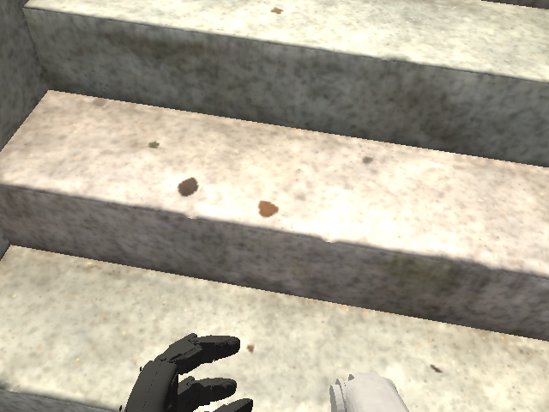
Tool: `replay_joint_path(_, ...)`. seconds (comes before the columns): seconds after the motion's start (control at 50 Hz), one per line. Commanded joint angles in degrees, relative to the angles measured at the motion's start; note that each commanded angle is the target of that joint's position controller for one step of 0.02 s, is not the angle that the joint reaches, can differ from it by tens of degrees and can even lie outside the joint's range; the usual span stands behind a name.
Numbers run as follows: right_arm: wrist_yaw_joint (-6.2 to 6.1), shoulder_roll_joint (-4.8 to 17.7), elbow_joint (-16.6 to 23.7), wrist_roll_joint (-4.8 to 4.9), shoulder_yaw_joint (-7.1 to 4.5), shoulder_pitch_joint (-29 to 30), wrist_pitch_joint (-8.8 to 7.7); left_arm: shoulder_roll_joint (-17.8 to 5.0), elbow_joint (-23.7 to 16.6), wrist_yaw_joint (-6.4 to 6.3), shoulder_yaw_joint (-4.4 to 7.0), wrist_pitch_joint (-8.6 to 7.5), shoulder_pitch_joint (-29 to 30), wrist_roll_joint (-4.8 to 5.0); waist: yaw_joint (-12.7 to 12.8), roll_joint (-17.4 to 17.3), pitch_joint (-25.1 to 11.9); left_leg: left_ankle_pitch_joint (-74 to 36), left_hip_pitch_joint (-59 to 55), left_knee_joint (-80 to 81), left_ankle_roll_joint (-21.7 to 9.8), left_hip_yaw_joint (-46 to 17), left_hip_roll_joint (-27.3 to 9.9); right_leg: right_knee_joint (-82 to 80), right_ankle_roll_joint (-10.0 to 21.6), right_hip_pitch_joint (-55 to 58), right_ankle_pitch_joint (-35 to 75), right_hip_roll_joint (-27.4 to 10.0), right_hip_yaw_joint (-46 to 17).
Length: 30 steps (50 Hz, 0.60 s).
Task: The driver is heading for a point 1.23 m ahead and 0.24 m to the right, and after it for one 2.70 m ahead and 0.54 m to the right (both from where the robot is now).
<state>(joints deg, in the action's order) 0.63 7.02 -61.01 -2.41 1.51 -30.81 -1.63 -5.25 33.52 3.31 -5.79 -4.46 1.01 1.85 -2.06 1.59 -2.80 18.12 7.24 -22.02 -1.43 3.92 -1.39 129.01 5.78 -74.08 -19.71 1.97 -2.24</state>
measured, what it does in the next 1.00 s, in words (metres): climbs: right foot 0.19 m higher, then left foot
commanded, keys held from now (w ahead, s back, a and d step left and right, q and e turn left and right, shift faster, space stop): w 0.08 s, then no key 0.92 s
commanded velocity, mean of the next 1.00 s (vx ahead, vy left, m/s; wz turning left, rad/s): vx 0.15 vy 0.00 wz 0.00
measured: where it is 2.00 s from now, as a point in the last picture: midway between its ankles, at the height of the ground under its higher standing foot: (205, 327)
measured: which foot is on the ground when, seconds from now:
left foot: down 0.00-0.14, up 0.16-0.58, down 0.60-1.00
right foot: up 0.00-0.10, down 0.12-0.62, up 0.64-1.00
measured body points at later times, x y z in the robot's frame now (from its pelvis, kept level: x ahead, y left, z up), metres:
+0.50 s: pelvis +0.18 +0.03 +0.18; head +0.20 +0.01 +0.63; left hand +0.13 +0.22 +0.03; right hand +0.37 -0.11 +0.06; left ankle +0.26 +0.18 -0.41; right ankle +0.13 -0.07 -0.56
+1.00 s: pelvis +0.25 +0.05 +0.19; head +0.26 +0.05 +0.64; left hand +0.36 +0.24 +0.05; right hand +0.29 -0.17 +0.04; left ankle +0.22 +0.18 -0.56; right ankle +0.17 -0.09 -0.48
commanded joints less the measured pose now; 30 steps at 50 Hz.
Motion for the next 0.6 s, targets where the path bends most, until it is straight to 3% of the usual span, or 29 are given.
replay_joint_path(0.02, -2.08, 5.71, 4.82, 2.56, 1.13, 11.22, -2.42, -3.05, -9.81, -0.95, -2.56, 0.38, 6.88, -0.85, 8.89, -3.76, 4.56, -31.85, 38.37, 27.82, -6.36, 5.74, -4.51, -31.07, -0.44, 33.15, 10.34, -1.39, 13.28)
replay_joint_path(0.04, -2.31, 11.19, 4.11, 3.90, 0.21, 6.97, -3.77, -4.61, -9.06, -1.31, -1.69, -0.38, 5.83, -1.49, 10.17, -8.56, -5.22, -70.54, 31.84, 25.15, -9.02, 2.75, -6.33, -35.16, 0.22, 49.36, 9.38, 0.15, 18.11)
replay_joint_path(0.06, -2.45, 16.92, 2.71, 4.10, -1.47, 3.66, -3.69, -7.35, -8.40, -2.37, -0.29, -0.72, 4.68, -2.55, 11.41, -9.37, -10.99, -104.37, 17.33, 16.73, -8.94, 3.83, -7.87, -38.90, 0.64, 50.33, 1.49, 2.24, 18.40)
replay_joint_path(0.08, -2.99, 23.37, 1.71, 3.01, -3.67, 2.68, -2.54, -7.62, -4.53, -3.06, 0.43, 0.25, -4.11, -4.00, 14.37, -15.98, -15.45, -125.31, -0.84, 8.80, -10.01, 2.57, -13.33, -43.52, 0.92, 46.11, -12.09, 3.10, 16.82)
replay_joint_path(0.1, -3.72, 22.86, 2.07, 2.80, -4.15, 4.00, -1.13, -10.14, -1.65, -2.44, 1.66, 0.37, -10.28, -2.59, 15.17, -17.31, -14.73, -131.46, -15.04, -2.74, -10.79, 0.53, -14.45, -56.21, 1.85, 40.63, -16.96, 3.39, 13.57)
replay_joint_path(0.12, -4.33, 19.71, 3.50, 1.90, -3.75, 5.88, -1.20, -12.14, 1.25, -1.72, 2.60, 0.08, -13.17, -2.18, 14.47, -15.28, -15.31, -129.63, -20.00, -13.43, -11.64, -0.62, -14.49, -70.96, 3.19, 43.26, -12.33, 3.04, 8.07)
replay_joint_path(0.14, -4.04, 18.06, 6.62, 0.79, -3.96, 9.14, -2.27, -15.69, 6.36, -1.60, 4.20, 1.07, -20.47, -3.94, 15.51, -5.25, -15.48, -108.63, -7.51, -27.14, -12.49, -4.39, -12.61, -84.39, 5.79, 57.11, 2.72, -2.43, -9.50)
replay_joint_path(0.16, -1.89, 7.03, 7.33, -0.12, -1.85, 7.14, -3.35, -20.95, 10.90, -2.40, 6.08, 3.63, -24.87, -5.68, 10.84, 23.32, -17.64, -24.17, 16.93, -59.94, -6.13, -3.19, 5.69, -102.59, 19.04, 70.41, 25.08, -18.48, -38.47)
replay_joint_path(0.18, 1.40, 4.78, 8.17, 1.45, -2.39, 11.12, -5.08, -13.75, 13.15, -3.59, 4.94, 3.89, -25.49, -7.36, 12.52, 12.52, -13.15, -6.21, 29.69, -92.80, -4.08, -21.59, 13.05, -112.30, 19.86, 62.91, 18.90, -21.83, -54.29)
replay_joint_path(0.2, 2.71, 0.45, 14.32, 3.72, -1.16, 16.39, -5.16, -8.45, 15.51, -3.37, 3.83, 3.65, -20.07, -5.03, 6.56, 5.97, 0.46, -2.20, 44.03, -103.60, -5.18, -23.21, 11.52, -108.49, 13.79, 53.93, 6.79, -20.61, -41.37)
replay_joint_path(0.22, 2.51, -1.25, 17.80, 3.17, 0.03, 21.20, -4.94, -5.51, 17.78, -2.57, 3.84, 3.23, -17.16, -3.64, 3.58, -0.35, 7.06, -2.75, 49.79, -106.29, -6.69, -21.99, 9.72, -104.81, 9.40, 49.93, 5.07, -17.86, -30.68)
replay_joint_path(0.24, 2.07, -0.55, 18.26, 3.04, 0.45, 19.45, -4.40, -2.46, 19.60, -1.78, 3.71, 2.64, -15.20, -3.20, 0.50, -5.91, 8.69, -4.54, 52.85, -102.79, -7.40, -21.15, 7.58, -103.56, 5.36, 49.60, 5.28, -15.11, -21.02)
replay_joint_path(0.26, 1.90, -0.29, 17.30, 3.55, 0.86, 15.14, -3.91, 1.01, 20.21, -1.04, 3.06, 2.25, -12.58, -4.08, -2.65, -7.89, 8.91, -5.80, 51.57, -100.02, -7.30, -20.69, 6.45, -103.92, 2.98, 46.73, 6.37, -12.63, -13.90)
replay_joint_path(0.3, 1.69, -1.76, 17.16, 3.50, 2.25, 13.60, -3.10, 2.25, 21.16, -0.31, 2.87, 2.01, -12.47, -4.83, -4.68, -6.44, 7.32, -9.30, 53.37, -96.56, -6.46, -18.34, 5.99, -105.05, 1.86, 46.70, 14.75, -10.01, -3.99)
replay_joint_path(0.32, 1.27, -1.09, 17.84, 3.62, 2.50, 14.44, -2.38, 1.06, 21.30, -0.24, 2.99, 2.05, -12.67, -5.32, -4.71, -4.77, 7.09, -12.00, 52.31, -89.86, -5.29, -15.28, 5.36, -106.71, 1.85, 44.12, 17.27, -8.79, 1.12)
replay_joint_path(0.36, 0.30, -0.51, 20.09, 1.33, 3.15, 19.58, -1.54, 0.48, 22.01, -1.18, 2.31, 1.44, -13.83, -5.42, -4.06, -2.33, 3.73, -22.50, 43.73, -74.91, -2.23, -8.08, 3.01, -107.72, 2.74, 38.16, 25.85, -6.39, 7.91)
replay_joint_path(0.38, -0.17, -1.30, 18.03, 0.98, 3.17, 17.07, -1.01, -0.31, 22.59, -1.78, 1.88, 1.46, -15.44, -6.27, -4.61, 0.96, -1.09, -25.07, 40.10, -76.68, -0.80, -3.60, 1.01, -106.60, 4.30, 40.77, 35.89, -7.33, 6.87)
replay_joint_path(0.4, -0.53, -0.49, 17.13, 0.98, 2.98, 15.78, -0.72, -2.28, 22.49, -2.38, 2.18, 1.49, -16.23, -6.09, -4.79, 2.83, -3.90, -26.51, 38.35, -72.03, 0.39, -2.34, -1.47, -105.79, 4.30, 44.62, 40.62, -7.42, 7.36)
replay_joint_path(0.42, -0.81, 0.36, 17.17, 0.70, 2.75, 18.42, -0.30, -5.10, 22.84, -3.15, 2.94, 1.65, -18.79, -5.01, -2.47, 5.26, -5.86, -25.38, 37.41, -66.14, 1.09, -0.46, -2.62, -106.57, 4.61, 50.79, 43.91, -8.39, 6.13)
replay_joint_path(0.44, -0.83, 0.88, 18.62, 0.47, 2.93, 23.56, -0.45, -6.36, 23.30, -4.02, 3.28, 2.07, -21.95, -3.78, 0.50, 4.64, -5.70, -24.62, 39.10, -61.91, 1.32, 0.36, -3.12, -106.99, 4.73, 56.07, 47.45, -10.03, 3.22)
replay_joint_path(0.46, -0.58, 0.68, 20.51, 0.51, 3.29, 29.66, -0.43, -8.79, 23.34, -4.96, 4.21, 2.58, -24.00, -3.18, 3.24, 4.76, -4.88, -21.75, 40.04, -55.04, 1.46, 0.22, -4.36, -108.19, 4.99, 61.03, 47.55, -12.51, 0.34)
replay_joint_path(0.48, -0.17, 1.12, 21.45, 1.14, 3.36, 33.21, -0.29, -10.61, 22.78, -5.74, 5.04, 3.05, -25.10, -3.16, 4.98, 4.88, -3.74, -17.50, 39.36, -46.35, 1.83, 0.31, -4.76, -109.48, 5.08, 64.92, 45.63, -14.31, -1.32)
replay_joint_path(0.5, -0.08, 0.73, 23.04, 1.44, 3.63, 37.96, -0.01, -12.15, 24.69, -6.35, 5.99, 4.53, -30.89, -2.68, 7.41, 6.44, -2.19, -2.47, 42.50, -42.28, 2.91, 4.66, -2.06, -112.16, 5.66, 72.38, 45.94, -14.08, -2.91)
replay_joint_path(0.52, 0.18, 1.35, 23.94, 2.19, 3.38, 40.10, -0.09, -11.37, 24.69, -6.68, 6.19, 5.78, -32.42, -2.63, 7.94, 5.97, 0.42, 5.99, 40.70, -35.04, 3.51, 5.69, -0.36, -110.79, 4.99, 76.43, 47.54, -13.37, -3.87)
replay_joint_path(0.54, 0.43, 4.07, 21.76, 2.62, 1.88, 33.26, -0.50, -10.93, 22.43, -6.80, 6.16, 6.30, -28.42, -2.99, 4.76, 6.48, -1.71, -2.09, 30.52, -24.99, 2.50, 2.60, 1.15, -106.53, 3.47, 77.18, 65.64, -12.82, -2.08)
replay_joint_path(0.56, 0.10, 7.09, 19.57, 2.59, 0.25, 26.83, -0.40, -12.36, 21.51, -6.75, 6.67, 6.45, -28.15, -2.82, 3.28, 8.53, -4.83, -8.02, 23.51, -11.04, 1.44, 0.99, 2.40, -102.28, 2.75, 82.49, 75.06, -13.51, -3.09)
replay_joint_path(0.58, -0.35, 8.78, 17.16, 2.86, -0.95, 21.57, -0.36, -13.05, 20.26, -6.36, 7.10, 5.95, -25.97, -1.46, 0.93, 10.35, -5.44, -20.89, 15.99, 5.82, 0.06, -1.71, 0.79, -97.95, 1.67, 84.42, 70.17, -12.89, -2.89)
replay_joint_path(0.6, -0.96, 10.55, 14.69, 2.87, -1.94, 18.19, 0.05, -12.12, 19.60, -5.42, 7.33, 4.90, -25.64, -1.80, 1.41, 11.07, -6.16, -28.39, 7.55, 14.33, -0.66, -2.66, -1.26, -95.16, 0.90, 81.00, 57.65, -10.96, -2.96)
